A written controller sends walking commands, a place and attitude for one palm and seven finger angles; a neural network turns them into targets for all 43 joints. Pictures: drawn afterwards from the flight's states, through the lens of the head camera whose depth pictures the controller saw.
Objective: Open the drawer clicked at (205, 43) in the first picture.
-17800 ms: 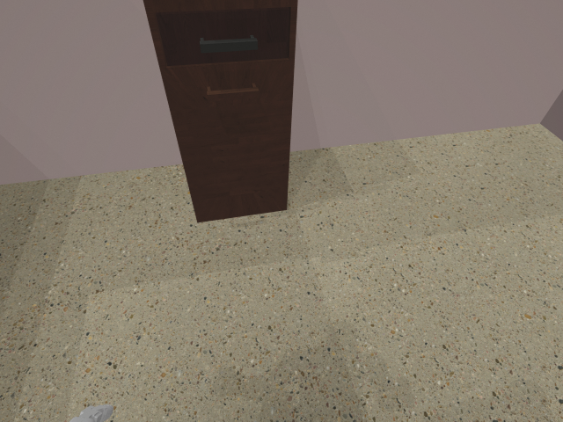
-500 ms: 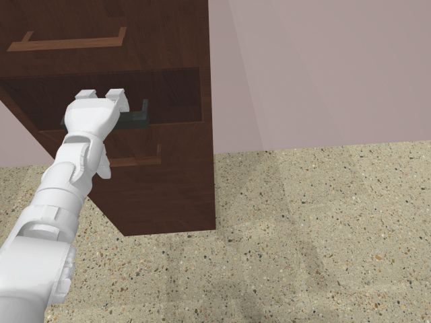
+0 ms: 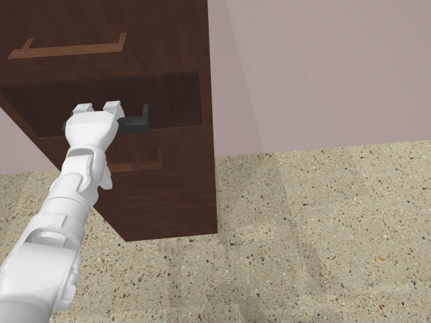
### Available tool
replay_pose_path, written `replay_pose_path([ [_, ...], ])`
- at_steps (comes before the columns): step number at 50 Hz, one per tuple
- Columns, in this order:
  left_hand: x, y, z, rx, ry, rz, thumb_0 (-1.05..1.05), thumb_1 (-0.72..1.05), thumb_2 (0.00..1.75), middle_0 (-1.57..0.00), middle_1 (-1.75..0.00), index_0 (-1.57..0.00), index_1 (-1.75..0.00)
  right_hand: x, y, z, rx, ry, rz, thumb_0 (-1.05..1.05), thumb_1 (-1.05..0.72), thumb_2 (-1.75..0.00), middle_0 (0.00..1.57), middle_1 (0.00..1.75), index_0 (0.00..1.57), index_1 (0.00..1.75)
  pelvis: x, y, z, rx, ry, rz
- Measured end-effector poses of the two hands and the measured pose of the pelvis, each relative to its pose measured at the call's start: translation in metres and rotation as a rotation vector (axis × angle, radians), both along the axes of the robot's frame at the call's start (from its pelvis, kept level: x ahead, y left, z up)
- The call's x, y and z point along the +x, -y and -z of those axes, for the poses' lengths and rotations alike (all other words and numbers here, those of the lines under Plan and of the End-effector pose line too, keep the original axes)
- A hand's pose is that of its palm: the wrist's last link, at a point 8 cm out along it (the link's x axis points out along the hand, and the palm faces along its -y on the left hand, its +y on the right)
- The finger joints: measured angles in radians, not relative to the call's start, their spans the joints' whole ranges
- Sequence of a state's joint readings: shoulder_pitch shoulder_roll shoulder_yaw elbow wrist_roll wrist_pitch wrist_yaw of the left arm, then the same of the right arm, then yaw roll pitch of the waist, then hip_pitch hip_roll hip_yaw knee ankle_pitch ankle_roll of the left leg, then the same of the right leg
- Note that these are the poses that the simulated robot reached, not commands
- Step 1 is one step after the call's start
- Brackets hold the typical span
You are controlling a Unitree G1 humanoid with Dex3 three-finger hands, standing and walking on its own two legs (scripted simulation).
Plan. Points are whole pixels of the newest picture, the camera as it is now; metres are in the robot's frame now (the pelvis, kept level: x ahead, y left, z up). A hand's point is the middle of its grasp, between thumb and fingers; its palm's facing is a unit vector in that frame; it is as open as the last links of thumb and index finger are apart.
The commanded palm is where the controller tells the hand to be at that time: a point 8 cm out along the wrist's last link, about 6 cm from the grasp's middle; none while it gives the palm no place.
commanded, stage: lower the fingers behind the handle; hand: left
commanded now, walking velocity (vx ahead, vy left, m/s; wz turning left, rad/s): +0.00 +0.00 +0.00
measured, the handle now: (109, 119) +0.50 +0.23 +0.08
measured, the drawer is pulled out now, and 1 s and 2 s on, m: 0.00 0.00 0.10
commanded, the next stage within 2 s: close the thumb around the handle in 0.16 s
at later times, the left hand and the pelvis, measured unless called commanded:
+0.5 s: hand (110, 144) +0.45 +0.22 +0.06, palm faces -0.02 +0.01 -1.00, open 12.2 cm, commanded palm +0.43 +0.22 +0.11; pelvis -0.01 +0.00 +0.00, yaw +0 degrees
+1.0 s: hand (113, 143) +0.46 +0.22 +0.05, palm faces -0.01 -0.01 -1.00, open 5.8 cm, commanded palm +0.43 +0.22 +0.11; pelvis +0.00 +0.00 +0.00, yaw +0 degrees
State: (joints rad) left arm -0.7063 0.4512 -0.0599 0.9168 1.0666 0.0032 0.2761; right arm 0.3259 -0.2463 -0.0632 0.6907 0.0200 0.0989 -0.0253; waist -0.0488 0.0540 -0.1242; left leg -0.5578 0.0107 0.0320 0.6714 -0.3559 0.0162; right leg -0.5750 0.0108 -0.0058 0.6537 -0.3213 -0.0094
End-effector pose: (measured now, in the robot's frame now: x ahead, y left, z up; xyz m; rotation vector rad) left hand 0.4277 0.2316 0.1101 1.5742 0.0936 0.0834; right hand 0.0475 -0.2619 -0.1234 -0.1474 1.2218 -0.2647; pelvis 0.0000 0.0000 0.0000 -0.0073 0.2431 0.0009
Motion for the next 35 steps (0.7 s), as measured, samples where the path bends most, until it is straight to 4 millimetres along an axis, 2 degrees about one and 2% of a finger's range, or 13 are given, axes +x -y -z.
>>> replay_pose_path([
  [4, -0.001, 0.003, -0.003, -0.010, -0.016, 0.010, 0.00, -0.49, 0.30, -0.30, -1.20, -0.32, -1.20, 0.005, -0.001, -0.002, -0.006, 0.007, -0.011, 0.01, -0.90, -0.89, 0.20, 0.30, 0.20, 0.30, 0.000, -0.001, -0.001, -0.002, 0.009, -0.009],
  [12, 0.002, 0.026, -0.006, -0.037, -0.007, 0.084, 0.00, -0.49, 0.30, -0.31, -1.20, -0.32, -1.20, 0.012, -0.001, -0.006, -0.018, 0.045, -0.014, 0.01, -0.90, -0.89, 0.20, 0.30, 0.20, 0.30, -0.003, -0.002, -0.001, 0.000, 0.020, -0.005],
  [19, 0.002, 0.022, 0.001, -0.006, -0.001, 0.050, 0.00, -0.44, 0.32, -0.32, -1.21, -0.32, -1.21, 0.006, -0.001, -0.003, -0.009, 0.043, -0.010, 0.01, -0.90, -0.89, 0.20, 0.30, 0.20, 0.30, -0.006, 0.000, 0.001, 0.004, 0.009, 0.003],
  [27, 0.005, 0.012, -0.002, 0.006, -0.020, 0.003, 0.00, -0.15, 0.45, -0.34, -1.24, -0.34, -1.24, -0.008, 0.003, 0.000, -0.010, -0.004, 0.004, 0.01, -0.90, -0.89, 0.20, 0.30, 0.20, 0.30, -0.005, 0.004, 0.000, 0.004, 0.007, -0.003],
  [35, 0.010, 0.018, -0.003, -0.025, -0.038, 0.042, 0.00, 0.26, 0.62, -0.37, -1.28, -0.37, -1.29, -0.014, 0.011, -0.004, -0.034, -0.018, 0.019, 0.01, -0.90, -0.89, 0.20, 0.30, 0.20, 0.30, -0.002, 0.006, -0.001, 0.003, 0.006, 0.001],
])
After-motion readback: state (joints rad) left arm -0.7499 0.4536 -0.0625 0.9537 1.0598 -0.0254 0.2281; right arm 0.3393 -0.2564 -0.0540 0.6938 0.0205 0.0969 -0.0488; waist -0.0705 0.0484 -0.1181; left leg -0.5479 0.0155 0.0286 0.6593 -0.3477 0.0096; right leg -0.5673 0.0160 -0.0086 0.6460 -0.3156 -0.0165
